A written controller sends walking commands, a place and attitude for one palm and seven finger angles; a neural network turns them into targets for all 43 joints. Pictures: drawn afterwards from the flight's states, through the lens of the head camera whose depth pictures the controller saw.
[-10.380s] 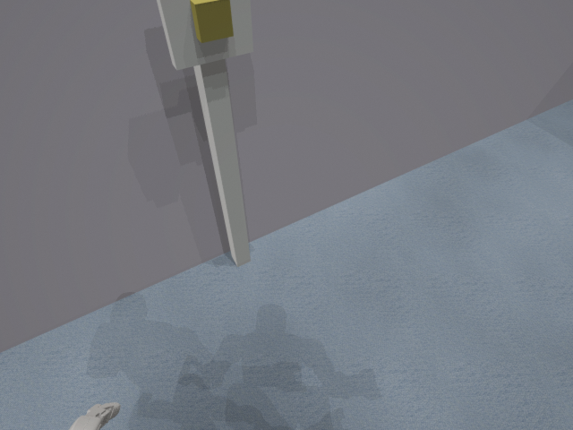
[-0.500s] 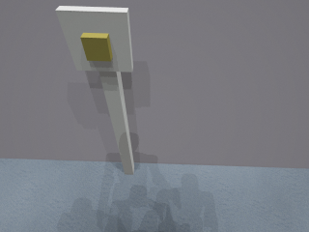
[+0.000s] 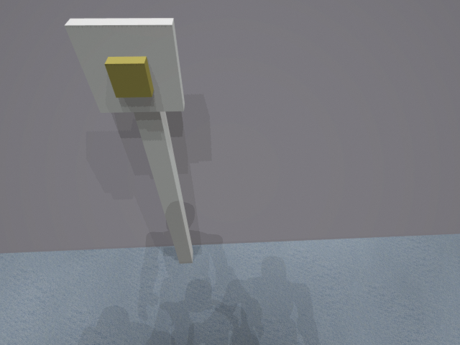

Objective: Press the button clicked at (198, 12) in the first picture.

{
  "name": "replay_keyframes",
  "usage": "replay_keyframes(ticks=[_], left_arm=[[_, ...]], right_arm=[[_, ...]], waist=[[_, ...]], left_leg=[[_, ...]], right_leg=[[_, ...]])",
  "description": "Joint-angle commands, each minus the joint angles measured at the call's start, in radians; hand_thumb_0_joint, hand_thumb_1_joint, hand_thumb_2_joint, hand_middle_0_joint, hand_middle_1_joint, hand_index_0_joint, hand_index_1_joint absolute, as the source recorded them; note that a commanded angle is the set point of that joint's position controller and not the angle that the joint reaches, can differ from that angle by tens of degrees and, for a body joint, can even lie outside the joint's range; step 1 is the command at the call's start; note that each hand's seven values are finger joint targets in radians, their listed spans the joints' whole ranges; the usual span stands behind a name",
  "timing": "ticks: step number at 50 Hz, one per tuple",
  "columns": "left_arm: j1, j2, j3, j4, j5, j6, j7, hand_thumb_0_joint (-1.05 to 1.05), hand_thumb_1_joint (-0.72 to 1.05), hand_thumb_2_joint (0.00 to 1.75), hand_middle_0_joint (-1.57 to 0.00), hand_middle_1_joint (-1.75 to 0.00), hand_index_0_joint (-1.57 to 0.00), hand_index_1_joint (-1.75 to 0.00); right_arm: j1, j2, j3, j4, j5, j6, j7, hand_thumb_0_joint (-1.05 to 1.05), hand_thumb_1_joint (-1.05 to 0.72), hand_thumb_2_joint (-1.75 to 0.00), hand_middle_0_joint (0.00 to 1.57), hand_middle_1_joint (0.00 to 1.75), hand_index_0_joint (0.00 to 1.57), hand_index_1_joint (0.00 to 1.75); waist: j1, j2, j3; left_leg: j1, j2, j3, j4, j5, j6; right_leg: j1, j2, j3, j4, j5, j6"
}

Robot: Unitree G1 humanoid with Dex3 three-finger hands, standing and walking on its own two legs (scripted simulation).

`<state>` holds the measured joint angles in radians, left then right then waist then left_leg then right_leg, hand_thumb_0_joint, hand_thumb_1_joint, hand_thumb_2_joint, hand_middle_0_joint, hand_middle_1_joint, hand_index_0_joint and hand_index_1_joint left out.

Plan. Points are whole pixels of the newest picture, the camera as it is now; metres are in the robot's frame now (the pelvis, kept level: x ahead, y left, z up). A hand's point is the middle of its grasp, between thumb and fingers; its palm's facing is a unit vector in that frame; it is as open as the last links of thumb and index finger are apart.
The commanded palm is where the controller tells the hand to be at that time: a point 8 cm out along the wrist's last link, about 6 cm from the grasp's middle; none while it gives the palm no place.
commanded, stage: look again from close up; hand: left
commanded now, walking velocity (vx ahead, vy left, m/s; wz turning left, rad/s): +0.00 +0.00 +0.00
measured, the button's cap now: (131, 76) +0.54 +0.22 +0.19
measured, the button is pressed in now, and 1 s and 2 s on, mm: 0 0 0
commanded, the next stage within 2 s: shuffle to correct the standing spot in 0.46 s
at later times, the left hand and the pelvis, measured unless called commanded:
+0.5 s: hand out of the picture +0.00 +0.15 -0.18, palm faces +0.00 -0.98 -0.21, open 7.3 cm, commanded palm none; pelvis +0.00 -0.03 -0.01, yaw +0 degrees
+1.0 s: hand out of the picture +0.06 +0.17 -0.19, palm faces +0.09 -0.98 -0.19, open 7.4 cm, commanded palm none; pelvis +0.07 -0.02 +0.00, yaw +4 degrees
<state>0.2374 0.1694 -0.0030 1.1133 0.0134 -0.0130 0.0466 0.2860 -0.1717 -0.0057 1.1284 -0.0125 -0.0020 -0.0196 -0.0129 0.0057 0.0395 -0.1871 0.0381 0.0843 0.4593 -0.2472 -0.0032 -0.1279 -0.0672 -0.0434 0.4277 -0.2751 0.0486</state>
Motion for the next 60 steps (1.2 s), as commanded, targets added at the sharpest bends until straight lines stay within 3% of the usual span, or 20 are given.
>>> replay_keyframes(ticks=[1, 8, 14, 28, 30, 34, 37, 40, 41, 42, 43, 46, 49, 53, 55, 56, 57, 58, 59, 60], left_arm=[[0.042, 0.13, 0.02, -0.071, 0.005, -0.017, 0.005, 0.0, 0.9, 0.9, -0.2, -0.3, -0.2, -0.3], [0.063, 0.103, 0.007, -0.073, 0.001, -0.009, -0.008, 0.0, 0.9, 0.9, -0.2, -0.3, -0.2, -0.3], [0.074, 0.109, 0.008, -0.065, 0.0, -0.007, -0.009, 0.0, 0.9, 0.9, -0.2, -0.3, -0.2, -0.3], [0.092, 0.121, 0.016, -0.043, 0.001, -0.017, -0.011, 0.0, 0.9, 0.9, -0.2, -0.3, -0.2, -0.3], [0.105, 0.129, 0.026, -0.043, 0.005, -0.014, -0.015, 0.0, 0.9, 0.9, -0.2, -0.3, -0.2, -0.3], [0.158, 0.179, 0.053, -0.043, 0.011, -0.01, -0.02, 0.0, 0.9, 0.9, -0.2, -0.3, -0.2, -0.3], [0.182, 0.178, 0.067, -0.054, 0.021, -0.019, -0.018, 0.0, 0.9, 0.9, -0.2, -0.3, -0.2, -0.3], [0.125, 0.168, 0.067, -0.072, 0.014, -0.021, -0.022, 0.0, 0.9, 0.9, -0.2, -0.3, -0.2, -0.3], [0.1, 0.132, 0.06, -0.088, 0.01, -0.018, -0.025, 0.0, 0.9, 0.9, -0.2, -0.3, -0.2, -0.3], [0.068, 0.077, 0.051, -0.121, 0.004, -0.018, -0.029, 0.0, 0.9, 0.9, -0.2, -0.3, -0.2, -0.3], [-0.001, 0.075, 0.044, -0.149, 0.012, -0.024, -0.022, 0.0, 0.9, 0.9, -0.2, -0.3, -0.2, -0.3], [-0.01, 0.064, 0.043, -0.131, 0.004, -0.015, -0.022, 0.0, 0.9, 0.9, -0.2, -0.3, -0.2, -0.3], [0.063, 0.027, 0.034, -0.101, -0.004, 0.008, -0.021, 0.0, 0.9, 0.9, -0.2, -0.3, -0.2, -0.3], [0.04, 0.058, 0.041, -0.121, 0.002, 0.012, -0.015, 0.0, 0.9, 0.9, -0.2, -0.3, -0.2, -0.3], [0.058, 0.082, 0.051, -0.128, 0.006, 0.006, -0.015, 0.0, 0.9, 0.9, -0.2, -0.3, -0.2, -0.3], [0.084, 0.105, 0.059, -0.127, 0.008, -0.003, -0.014, 0.0, 0.9, 0.9, -0.2, -0.3, -0.2, -0.3], [0.125, 0.152, 0.069, -0.121, 0.013, -0.011, -0.01, 0.0, 0.9, 0.9, -0.2, -0.3, -0.2, -0.3], [0.146, 0.207, 0.08, -0.116, 0.017, -0.016, -0.003, 0.0, 0.9, 0.9, -0.2, -0.3, -0.2, -0.3], [0.174, 0.224, 0.078, -0.112, 0.011, -0.013, -0.005, 0.0, 0.9, 0.9, -0.2, -0.3, -0.2, -0.3], [0.153, 0.201, 0.074, -0.12, 0.012, -0.013, 0.001, 0.0, 0.9, 0.9, -0.2, -0.3, -0.2, -0.3]], right_arm=[[0.053, -0.103, -0.014, -0.102, -0.009, -0.026, 0.012, 0.0, -0.9, -0.9, 0.2, 0.3, 0.2, 0.3], [0.06, -0.101, -0.012, -0.127, -0.005, -0.021, 0.008, 0.0, -0.9, -0.9, 0.2, 0.3, 0.2, 0.3], [0.068, -0.087, -0.008, -0.105, -0.002, -0.019, 0.006, 0.0, -0.9, -0.9, 0.2, 0.3, 0.2, 0.3], [0.024, -0.082, -0.008, -0.072, -0.001, -0.021, -0.003, 0.0, -0.9, -0.9, 0.2, 0.3, 0.2, 0.3], [0.028, -0.08, -0.009, -0.073, -0.005, -0.018, 0.0, 0.0, -0.9, -0.9, 0.2, 0.3, 0.2, 0.3], [-0.028, -0.059, -0.012, -0.108, -0.009, -0.012, 0.011, 0.0, -0.9, -0.9, 0.2, 0.3, 0.2, 0.3], [-0.068, -0.059, -0.017, -0.14, -0.007, -0.018, 0.018, 0.0, -0.9, -0.9, 0.2, 0.3, 0.2, 0.3], [0.045, -0.053, -0.014, -0.111, -0.003, -0.037, 0.018, 0.0, -0.9, -0.9, 0.2, 0.3, 0.2, 0.3], [0.146, -0.091, -0.024, -0.075, -0.009, -0.044, 0.014, 0.0, -0.9, -0.9, 0.2, 0.3, 0.2, 0.3], [0.25, -0.186, -0.044, -0.051, -0.022, -0.047, 0.004, 0.0, -0.9, -0.9, 0.2, 0.3, 0.2, 0.3], [0.3, -0.185, -0.042, -0.032, -0.019, -0.042, -0.004, 0.0, -0.9, -0.9, 0.2, 0.3, 0.2, 0.3], [0.121, -0.091, -0.017, -0.079, -0.014, -0.047, -0.02, 0.0, -0.9, -0.9, 0.2, 0.3, 0.2, 0.3], [0.049, -0.112, -0.015, -0.101, -0.011, -0.05, -0.031, 0.0, -0.9, -0.9, 0.2, 0.3, 0.2, 0.3], [0.043, -0.138, -0.042, -0.113, -0.009, -0.032, -0.03, 0.0, -0.9, -0.9, 0.2, 0.3, 0.2, 0.3], [0.039, -0.148, -0.057, -0.12, -0.009, -0.018, -0.028, 0.0, -0.9, -0.9, 0.2, 0.3, 0.2, 0.3], [0.035, -0.144, -0.062, -0.124, -0.005, -0.014, -0.025, 0.0, -0.9, -0.9, 0.2, 0.3, 0.2, 0.3], [0.045, -0.125, -0.066, -0.129, -0.001, -0.009, -0.022, 0.0, -0.9, -0.9, 0.2, 0.3, 0.2, 0.3], [0.073, -0.091, -0.066, -0.136, 0.005, -0.006, -0.018, 0.0, -0.9, -0.9, 0.2, 0.3, 0.2, 0.3], [0.061, -0.06, -0.063, -0.145, 0.013, 0.0, -0.021, 0.0, -0.9, -0.9, 0.2, 0.3, 0.2, 0.3], [0.02, -0.041, -0.057, -0.147, 0.013, 0.012, -0.024, 0.0, -0.9, -0.9, 0.2, 0.3, 0.2, 0.3]], waist=[[0.002, 0.12, 0.024], [0.008, -0.029, 0.001], [0.008, -0.025, 0.053], [0.014, -0.024, -0.006], [0.02, -0.024, -0.01], [0.052, -0.18, 0.074], [0.06, -0.161, 0.115], [-0.005, -0.105, 0.027], [-0.043, 0.027, -0.015], [-0.078, 0.277, -0.05], [-0.093, 0.325, -0.021], [-0.012, 0.109, 0.056], [0.03, 0.135, -0.01], [0.014, 0.131, -0.054], [0.026, 0.11, -0.069], [0.039, 0.07, -0.092], [0.051, -0.038, -0.137], [0.047, -0.202, -0.188], [0.068, -0.248, -0.203], [0.072, -0.282, -0.187]], left_leg=[[-0.11, 0.076, -0.111, -0.036, 0.077, 0.022], [-0.081, 0.068, -0.107, -0.046, 0.005, 0.038], [-0.069, 0.062, -0.08, -0.051, 0.036, 0.029], [0.009, 0.068, -0.042, -0.021, 0.169, 0.01], [-0.023, 0.05, -0.03, 0.009, 0.062, 0.012], [-0.222, -0.008, 0.026, 0.192, -0.151, 0.006], [-0.302, 0.01, 0.007, 0.263, -0.221, 0.019], [-0.051, -0.014, 0.037, 0.028, -0.062, 0.034], [0.114, 0.036, -0.059, -0.027, 0.074, 0.072], [0.236, 0.246, -0.368, -0.091, 0.239, 0.185], [0.258, 0.32, -0.461, -0.142, 0.442, 0.262], [0.08, 0.281, -0.283, -0.094, 0.732, 0.238], [0.062, 0.207, -0.138, -0.086, 0.872, 0.171], [0.133, 0.212, -0.129, -0.036, 0.887, 0.149], [0.127, 0.201, -0.118, 0.027, 0.814, 0.116], [0.098, 0.174, -0.105, 0.079, 0.715, 0.086], [0.003, 0.108, -0.068, 0.172, 0.475, 0.045], [-0.14, -0.005, -0.01, 0.317, 0.059, 0.003], [-0.19, -0.06, -0.045, 0.477, -0.397, -0.008], [-0.207, -0.038, -0.116, 0.569, -0.432, -0.002]], right_leg=[[-0.083, -0.036, 0.027, 0.024, -0.012, -0.079], [-0.124, -0.026, 0.039, 0.019, -0.053, -0.075], [-0.156, -0.032, 0.052, -0.004, -0.032, -0.072], [-0.101, -0.048, 0.069, -0.012, 0.212, -0.079], [-0.08, -0.055, 0.076, -0.015, 0.076, -0.089], [-0.037, -0.174, 0.211, -0.138, -0.084, -0.162], [-0.008, -0.237, 0.225, -0.131, 0.059, -0.217], [-0.063, -0.163, 0.056, 0.043, 0.206, -0.165], [-0.17, -0.075, -0.033, 0.222, 0.163, -0.123], [-0.378, 0.05, -0.132, 0.483, -0.144, -0.068], [-0.497, 0.069, -0.06, 0.66, -0.386, -0.08], [-0.436, -0.026, 0.032, 0.644, -0.26, -0.073], [-0.286, -0.004, 0.003, 0.456, -0.122, -0.045], [-0.243, 0.025, -0.033, 0.263, -0.036, -0.05], [-0.184, 0.025, -0.037, 0.15, 0.076, -0.054], [-0.115, 0.011, -0.024, 0.081, 0.248, -0.055], [0.006, -0.077, 0.071, 0.099, 0.618, -0.08], [0.127, -0.25, 0.239, 0.129, 1.014, -0.181], [0.131, -0.372, 0.28, 0.079, 1.185, -0.285], [0.083, -0.349, 0.289, 0.054, 1.104, -0.31]])
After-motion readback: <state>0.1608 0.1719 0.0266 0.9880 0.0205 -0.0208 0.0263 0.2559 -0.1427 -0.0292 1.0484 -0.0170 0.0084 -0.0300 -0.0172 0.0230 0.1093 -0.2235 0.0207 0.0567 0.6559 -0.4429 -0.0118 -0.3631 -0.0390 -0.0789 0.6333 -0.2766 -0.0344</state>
